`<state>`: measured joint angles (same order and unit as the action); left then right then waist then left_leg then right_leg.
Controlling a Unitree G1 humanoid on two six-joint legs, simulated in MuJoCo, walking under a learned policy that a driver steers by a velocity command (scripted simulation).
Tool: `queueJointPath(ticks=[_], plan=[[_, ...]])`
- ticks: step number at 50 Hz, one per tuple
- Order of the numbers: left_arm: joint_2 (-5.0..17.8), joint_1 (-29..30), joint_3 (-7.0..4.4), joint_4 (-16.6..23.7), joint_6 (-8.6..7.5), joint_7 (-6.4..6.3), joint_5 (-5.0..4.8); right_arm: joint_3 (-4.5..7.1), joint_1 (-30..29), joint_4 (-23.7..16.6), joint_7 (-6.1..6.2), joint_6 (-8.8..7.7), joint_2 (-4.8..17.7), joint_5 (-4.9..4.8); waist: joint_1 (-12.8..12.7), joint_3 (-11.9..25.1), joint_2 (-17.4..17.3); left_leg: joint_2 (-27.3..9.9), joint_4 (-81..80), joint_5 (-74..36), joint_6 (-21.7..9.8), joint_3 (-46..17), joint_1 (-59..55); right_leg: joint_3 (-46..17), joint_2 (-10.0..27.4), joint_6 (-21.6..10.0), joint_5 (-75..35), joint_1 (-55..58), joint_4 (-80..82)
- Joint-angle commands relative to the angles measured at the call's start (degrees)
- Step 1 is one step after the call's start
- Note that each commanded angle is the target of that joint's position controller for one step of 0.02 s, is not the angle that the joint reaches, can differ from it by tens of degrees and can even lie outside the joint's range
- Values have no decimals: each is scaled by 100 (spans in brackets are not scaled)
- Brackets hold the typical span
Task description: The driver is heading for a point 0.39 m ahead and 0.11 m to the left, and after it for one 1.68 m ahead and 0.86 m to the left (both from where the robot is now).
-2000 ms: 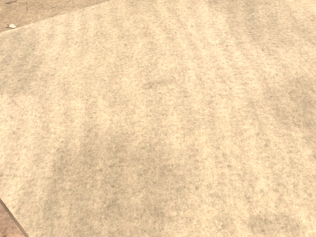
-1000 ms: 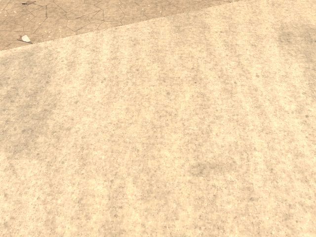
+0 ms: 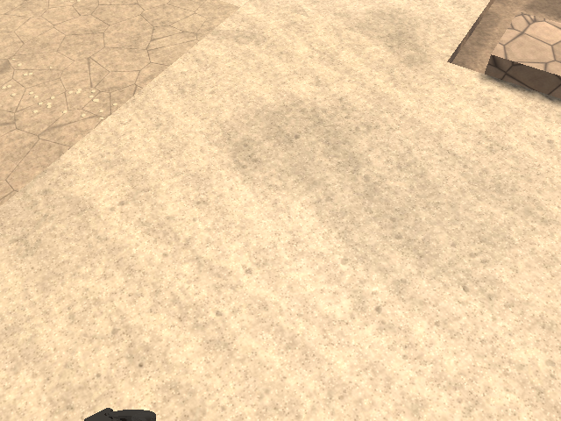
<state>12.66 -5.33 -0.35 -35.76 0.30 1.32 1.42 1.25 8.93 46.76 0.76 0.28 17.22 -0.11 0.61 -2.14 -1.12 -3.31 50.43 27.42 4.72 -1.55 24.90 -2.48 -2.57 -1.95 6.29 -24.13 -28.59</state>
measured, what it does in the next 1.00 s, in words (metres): walks ahead: left foot, then right foot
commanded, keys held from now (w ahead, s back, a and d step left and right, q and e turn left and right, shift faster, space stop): shift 0.60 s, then w+shift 0.26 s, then w+q+shift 0.14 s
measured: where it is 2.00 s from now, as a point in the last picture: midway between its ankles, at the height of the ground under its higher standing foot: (237, 253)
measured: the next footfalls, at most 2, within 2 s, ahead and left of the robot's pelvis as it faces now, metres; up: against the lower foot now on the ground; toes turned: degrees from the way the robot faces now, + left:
left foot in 0.08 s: +0.06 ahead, +0.16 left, +0.00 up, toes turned +0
right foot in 0.94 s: +0.24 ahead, -0.15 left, +0.00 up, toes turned -2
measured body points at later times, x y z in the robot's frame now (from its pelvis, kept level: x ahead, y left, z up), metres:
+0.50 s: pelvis +0.05 +0.05 +0.00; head +0.06 +0.05 +0.45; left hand +0.14 +0.31 -0.12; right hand +0.15 -0.20 -0.13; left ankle +0.02 +0.16 -0.73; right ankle +0.09 -0.10 -0.73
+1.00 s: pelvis +0.18 -0.03 +0.00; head +0.20 -0.05 +0.45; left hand +0.30 +0.25 -0.10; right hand +0.20 -0.30 -0.15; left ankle +0.05 +0.13 -0.66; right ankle +0.20 -0.14 -0.73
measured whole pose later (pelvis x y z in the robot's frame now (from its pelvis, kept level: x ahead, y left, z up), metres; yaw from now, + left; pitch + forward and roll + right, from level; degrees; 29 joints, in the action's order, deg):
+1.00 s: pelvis +0.18 -0.03 +0.00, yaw +3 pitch +2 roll +0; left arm 14.5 -10.0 -3.6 -49.9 -7.1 0.8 -0.8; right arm 2.2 22.5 54.4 0.1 -4.3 16.5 -2.9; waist 0.5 0.7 -3.0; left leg -2.5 58.4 24.3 -3.3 -5.9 17.0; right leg 5.1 2.0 -1.0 17.5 -19.8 -35.3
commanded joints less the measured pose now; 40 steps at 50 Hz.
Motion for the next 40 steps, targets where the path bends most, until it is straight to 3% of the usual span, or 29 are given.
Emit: queueJointPath(ticks=[1, 3, 4, 5, 6, 7, 8, 10, 13, 19, 30, 31, 32, 33, 34, 35, 37, 38, 40], plan=[[788, 252, -286, 321, -45, -91, 7, 80, 781, -12, 59, 71, 275, 33, 144, 1112, 873, 69, -694, -850, -53, 121, -978, -1042, 1229, -1059, -598, 321, 882], [653, 240, -243, 212, -24, -115, -35, 60, 736, -6, 22, 49, 162, 98, 223, 1035, 860, 172, -1626, -1636, -234, 237, -1532, -948, 1056, -806, 619, 85, 789], [489, -3, -192, 73, -30, -112, -33, 49, 664, -49, -2, 45, 173, 202, 205, 903, 739, 121, -2048, -1856, -363, 160, -1748, -876, 865, -493, 1422, -84, 758], [409, -236, -172, -48, -36, -113, 6, 74, 556, -164, -3, 39, 436, 288, 69, 623, 348, -333, -2461, -1857, -576, -364, -1704, -697, 590, -152, 2081, -294, 456], [383, -527, -193, -52, -40, -103, -16, 151, 160, -202, 25, 47, 769, 224, -305, 347, -577, -613, -2789, -753, -857, -590, -765, -239, 215, 106, 1768, 166, 313], [461, -300, -216, -89, -31, -143, -2, 89, -93, -255, 15, 19, 510, 240, -221, 189, -768, -513, -3188, 424, -877, -671, 13, -112, 176, 238, 1136, 869, 62], [553, -196, -269, -105, -24, -180, -16, 33, -194, -253, 17, -25, 360, 260, -217, 37, -736, -406, -3281, 640, -750, -624, 205, -123, 184, 247, 824, 1062, -7], [589, -319, -304, -238, 5, -248, 7, 8, -125, -192, 19, -125, 336, 186, -173, -6, -607, -280, -3169, 165, -621, -472, 52, -227, 259, 204, 578, 1118, 39], [536, -454, -319, -418, -38, -255, -18, 0, 206, -36, 47, -198, 322, 106, -66, 113, -247, -195, -2901, -494, -642, -341, -394, -285, 309, 194, 299, 1070, 125], [529, -645, -350, -738, -45, -308, -58, -22, 310, 127, 29, -211, 243, 75, -23, 335, 56, -95, -2703, -1437, -703, -213, -734, -310, 377, 252, -434, 1307, 67], [605, -746, -388, -1345, 66, -434, -108, -20, 396, 548, -35, -191, 222, 43, -38, 324, 81, 37, -2741, -2242, -692, -68, -960, -299, 444, 261, -918, 1612, 71], [509, -916, -371, -1492, 82, -431, -123, -5, 628, 684, -25, -172, 236, 24, -15, 545, -60, 70, -2946, -998, -776, -81, -1084, -29, 225, 259, 212, 1642, -53], [585, -856, -412, -1516, 76, -412, -187, 105, 779, 726, -12, -136, 548, -59, 97, 287, -389, -127, -3285, 842, -1053, -508, -1137, 349, -90, 249, 1759, 1059, -549], [682, -385, -436, -1316, 6, -369, -228, 208, 1007, 746, 11, -136, 866, -115, 296, -218, -779, -850, -3934, 2359, -1459, -1544, -1299, 510, -103, 225, 2220, -46, -1134], [643, 193, -400, -1017, -135, -310, -323, 306, 1063, 745, 54, -198, 1134, -140, 440, -777, -1123, -1729, -4593, 2871, -1913, -2725, -1322, 317, 279, 110, 1997, -958, -1816], [672, 459, -408, -900, -288, -258, -389, 294, 1064, 724, 86, -317, 1034, -69, 462, -1084, -947, -2078, -4791, 2386, -2128, -3208, -1599, -36, 615, 4, 1999, -1737, -2366], [625, 234, -418, -1013, -521, -153, -372, 246, 999, 686, 74, -509, 680, -69, 290, -818, -567, -1933, -4549, 1187, -1944, -2725, -2602, -197, 959, -112, 1558, -2512, -2528], [630, 212, -420, -1050, -606, -105, -360, 249, 985, 659, 54, -529, 628, -125, 270, -586, -444, -1713, -4497, 676, -1758, -2214, -2771, -99, 1001, -121, 1378, -2295, -2103], [461, 285, -378, -1102, -671, -36, -322, 280, 961, 620, 19, -517, 693, -162, 253, -268, -548, -1187, -4423, 23, -1511, -1284, -2324, 303, 780, 4, 1021, -1164, -1263]])
Keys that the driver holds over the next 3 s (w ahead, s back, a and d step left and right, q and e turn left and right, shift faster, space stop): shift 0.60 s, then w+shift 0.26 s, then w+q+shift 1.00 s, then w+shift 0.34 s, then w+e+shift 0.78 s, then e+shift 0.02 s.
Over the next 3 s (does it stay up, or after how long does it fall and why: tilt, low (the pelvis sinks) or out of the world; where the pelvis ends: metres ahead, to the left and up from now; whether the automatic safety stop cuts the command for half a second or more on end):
stays up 1.45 0.88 -0.07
